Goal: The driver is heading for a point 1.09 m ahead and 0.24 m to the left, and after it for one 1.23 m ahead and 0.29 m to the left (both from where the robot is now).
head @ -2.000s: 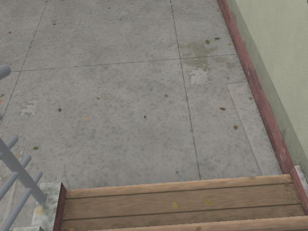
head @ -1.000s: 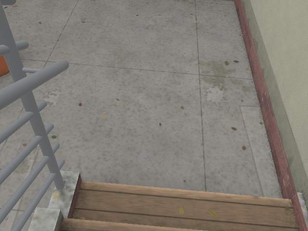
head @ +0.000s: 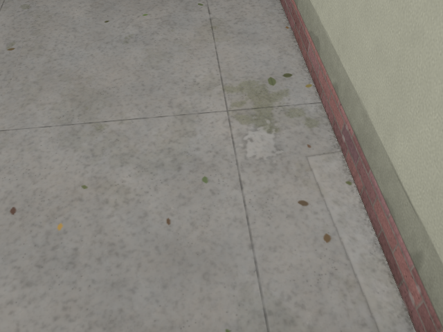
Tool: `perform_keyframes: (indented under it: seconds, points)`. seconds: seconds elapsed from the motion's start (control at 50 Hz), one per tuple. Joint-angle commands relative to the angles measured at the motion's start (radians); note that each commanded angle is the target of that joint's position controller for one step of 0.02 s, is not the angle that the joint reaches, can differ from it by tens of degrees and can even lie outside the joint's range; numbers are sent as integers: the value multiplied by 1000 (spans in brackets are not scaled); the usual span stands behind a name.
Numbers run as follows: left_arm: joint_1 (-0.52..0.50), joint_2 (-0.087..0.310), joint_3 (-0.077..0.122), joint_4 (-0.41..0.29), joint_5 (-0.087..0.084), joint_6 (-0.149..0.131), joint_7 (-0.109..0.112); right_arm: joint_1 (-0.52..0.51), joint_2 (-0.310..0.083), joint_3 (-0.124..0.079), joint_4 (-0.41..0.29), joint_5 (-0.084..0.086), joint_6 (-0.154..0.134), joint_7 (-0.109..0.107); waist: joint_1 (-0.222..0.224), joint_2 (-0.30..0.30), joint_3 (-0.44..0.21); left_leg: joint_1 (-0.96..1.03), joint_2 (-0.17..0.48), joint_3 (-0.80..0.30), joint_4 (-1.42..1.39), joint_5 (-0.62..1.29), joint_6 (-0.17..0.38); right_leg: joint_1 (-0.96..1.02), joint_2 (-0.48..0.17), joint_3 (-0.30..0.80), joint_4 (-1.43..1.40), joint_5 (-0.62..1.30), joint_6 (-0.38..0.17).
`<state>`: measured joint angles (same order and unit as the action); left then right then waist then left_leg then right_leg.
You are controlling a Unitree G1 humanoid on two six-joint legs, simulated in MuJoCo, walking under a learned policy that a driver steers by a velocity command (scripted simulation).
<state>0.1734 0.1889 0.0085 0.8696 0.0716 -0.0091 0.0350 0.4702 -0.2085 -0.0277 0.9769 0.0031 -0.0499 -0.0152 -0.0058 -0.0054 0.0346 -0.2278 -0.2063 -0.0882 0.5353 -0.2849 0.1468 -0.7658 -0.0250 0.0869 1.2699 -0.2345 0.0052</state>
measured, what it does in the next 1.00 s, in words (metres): goes down, turning left: right foot 0.16 m lower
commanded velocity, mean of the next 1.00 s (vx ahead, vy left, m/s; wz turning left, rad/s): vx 0.36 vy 0.00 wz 0.54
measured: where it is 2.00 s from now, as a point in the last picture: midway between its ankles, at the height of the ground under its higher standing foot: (162, 261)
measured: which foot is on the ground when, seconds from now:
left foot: down 0.00-0.34, up 0.36-1.00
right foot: up 0.00-0.30, down 0.32-1.00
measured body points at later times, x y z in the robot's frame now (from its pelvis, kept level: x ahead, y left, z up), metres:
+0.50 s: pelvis +0.22 -0.08 -0.16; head +0.22 -0.10 +0.29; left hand +0.21 +0.18 -0.28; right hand +0.34 -0.30 -0.31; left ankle +0.17 +0.02 -0.65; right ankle +0.27 -0.14 -0.89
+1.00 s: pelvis +0.39 +0.02 -0.20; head +0.40 +0.04 +0.25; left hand +0.15 +0.12 -0.34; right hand +0.68 -0.04 -0.31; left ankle +0.40 +0.16 -0.87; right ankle +0.27 -0.14 -0.88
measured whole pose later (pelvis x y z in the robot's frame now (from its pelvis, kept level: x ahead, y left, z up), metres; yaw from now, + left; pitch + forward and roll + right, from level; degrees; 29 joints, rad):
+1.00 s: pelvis +0.39 +0.02 -0.20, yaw +35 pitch +0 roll +0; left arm 0.61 0.19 0.02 1.02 0.06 -0.07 0.02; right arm 0.02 -0.19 -0.05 0.83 -0.05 0.00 0.04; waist 0.09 -0.01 0.03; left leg -0.64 0.00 0.02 0.99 -0.08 0.14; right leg -0.02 -0.08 -0.28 0.77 -0.68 -0.01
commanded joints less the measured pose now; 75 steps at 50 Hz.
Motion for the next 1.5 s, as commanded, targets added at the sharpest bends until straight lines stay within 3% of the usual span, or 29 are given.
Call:
perform_keyframes:
  seconds: [0.02, 0.08, 0.12, 0.24, 0.3, 0.36, 0.38, 0.4, 0.42, 0.48, 0.54, 0.64, 0.74, 0.88, 0.98, 1.02, 1.04, 1.06, 1.08, 1.12, 1.16, 1.24, 1.28, 1.34, 1.4, 1.42, 1.44, 1.46, 1.5]
  points:
    - [157, 47, 13, 5, -15, 7, -8, -26, -145, -24, -98, 15, -19, -20, 74, 76, -132, -184, 250, -229, 7, 1174, 76, 296, 41, -80, -95, 311, -4]
    - [-99, 97, 31, -94, -8, -3, -5, 118, -104, -20, -78, 3, -10, -35, -45, 43, -61, 120, 203, -382, 113, 762, 92, -102, 19, 1, -279, 394, -28]
    - [-181, 87, 21, -129, -2, -19, -18, 77, -102, -23, -104, -3, -17, -39, -63, 10, -27, -33, 154, -397, 153, 403, 71, 34, 50, 0, -499, 588, -25]
    - [-200, 53, 17, -198, -69, -52, -30, 24, -79, -18, -130, -33, 27, -31, -126, 131, 19, -121, 111, -439, 303, 136, 57, 389, 5, 80, -926, 623, -11]
    - [-22, 93, 49, -116, -86, -57, -19, 44, -108, -24, -114, -50, 49, -45, -82, 12, 61, -194, 62, -419, 580, 0, 55, 619, -65, 82, -1143, 712, -17]
    - [307, 165, 75, -70, -57, -42, -18, 216, -86, -25, -109, 7, 30, -16, 2, -259, -303, -700, 4, -87, 1375, -802, 9, 1321, -303, 136, -513, 870, -118]
    - [374, 185, 85, -77, -81, -38, -35, 176, -109, -20, -135, 11, 31, -24, 51, -224, -378, -847, 48, -30, 1607, -699, 7, 1330, -422, 300, -588, 503, -220]
    - [328, 212, 97, -79, -79, -42, -27, 28, -131, -18, -178, -19, 31, -22, 75, -220, -314, -972, 86, 71, 1632, -481, -28, 1198, -490, 498, -829, -63, -338]
    - [227, 111, 65, -116, -68, -45, -21, -135, -159, -32, -201, -63, 45, -13, 51, -33, -119, -953, 138, 78, 1499, -300, -46, 926, -388, 427, -957, -358, -303]
    - [204, 77, 28, -70, -39, -63, -14, -308, -65, -9, -285, -64, 70, 15, -4, -1, 119, -928, 171, -48, 1319, -80, -75, 492, -269, 266, -965, -257, -205]
    - [164, 37, 6, -46, -61, -89, -19, -301, -17, 7, -305, -57, 63, 30, -94, -37, 72, -778, 151, -25, 1070, 205, -115, 252, -177, 66, -935, -69, -95]
    - [246, 152, 25, 3, -65, -80, -6, -271, -33, -6, -263, -49, 70, 31, -63, -116, -62, -652, 156, -14, 894, 493, -108, 460, -199, 36, -864, 267, -98]
    - [472, 114, 20, 62, -39, -55, 7, -455, -44, -24, -285, -53, 81, 34, 49, -47, 70, -940, 196, -97, 778, 271, -88, 780, -268, 122, -867, 48, -143]
    - [513, 132, 36, 98, -13, -84, -4, -583, -30, -37, -271, -60, 47, 58, 103, -53, 96, -810, 215, 68, 646, 240, -52, 838, -278, -65, -766, 392, -159]
    - [480, 127, 29, 145, -20, -70, -16, -418, 8, -22, -176, -47, 23, 47, 14, -97, 41, -332, 199, 71, 371, 287, 12, 693, -263, -182, -566, 628, -126]
    - [256, 214, 49, 121, -37, -80, -34, 26, -99, -65, -2, -38, 13, 22, -229, -84, -99, 331, 138, 147, 246, 266, 38, 330, -229, -210, -170, 765, -108]
    - [249, 88, 28, 61, -43, -77, -72, 152, -201, -90, 66, -46, -6, -1, -241, 332, -158, 570, 321, -107, 6, 211, 75, -7, -12, -261, 316, -196, -22]
    - [218, 67, 17, 4, -23, -84, -74, 109, -231, -91, 42, -26, -19, -12, -196, 345, -166, 488, 464, -526, -155, -212, 110, -160, 13, -74, 315, -395, -45]
    - [102, 156, 48, 5, -3, -82, -76, 52, -202, -84, 51, -42, -22, -28, -184, 138, 18, 341, 455, -455, -129, -175, 74, -219, -31, -23, 242, -385, -60]
    - [148, 152, 64, 43, 8, -57, -74, -134, -162, -75, 6, -51, -20, -40, -42, -58, 50, 129, 479, -427, -82, -287, 76, -140, -63, -12, 54, -305, -42]
    - [129, 110, 70, 41, -12, -26, -70, -305, -113, -63, -2, -76, -62, -37, 51, -61, 84, -134, 450, -295, -63, -329, 26, 48, -72, 26, -123, 24, -33]
    - [265, 48, 55, 70, -41, -4, -104, -462, -104, -72, 8, -16, -118, -16, 195, 77, 9, -479, 343, 44, -63, -329, -49, 652, -9, -111, -400, 620, -23]
    - [211, 85, 57, 66, -58, -7, -101, -418, -73, -66, 32, -26, -119, -4, 148, 113, 67, -397, 336, 110, -28, -306, -69, 645, -16, -134, -499, 608, -34]
    - [100, 131, 63, 64, -29, -33, -90, -257, -75, -54, 75, -63, -97, -31, 58, 21, 166, -99, 337, 151, 177, -241, -59, 468, -41, -147, -809, 561, -42]
    - [407, 137, 71, 187, -27, -60, -99, -299, -137, -66, 55, -33, -44, -31, 209, -168, 23, -164, 164, 300, 917, -284, -24, 837, -63, -106, -1101, 727, -157]
    - [467, 174, 69, 198, -24, -61, -107, -318, -90, -57, 14, -42, -38, -9, 180, -223, 0, -371, 135, 232, 1105, -419, 2, 970, -67, -100, -865, 849, -121]
    - [464, 205, 54, 193, -19, -69, -99, -222, -43, -40, -46, -33, -53, -1, 59, -357, -21, -594, 184, 97, 1017, -271, 21, 1096, -167, 85, -692, 1043, -127]
    - [469, 161, 49, 203, -28, -61, -87, -218, -64, -30, -30, -41, -61, 3, 75, -278, -78, -737, 219, 88, 1011, -161, 11, 1200, -213, 223, -699, 984, -188]
    - [330, 244, 75, 136, -26, -64, -28, -305, -74, -18, -57, -76, -60, 14, 43, -166, -185, -812, 300, 6, 951, -101, -89, 1064, -398, 619, -855, 301, -396]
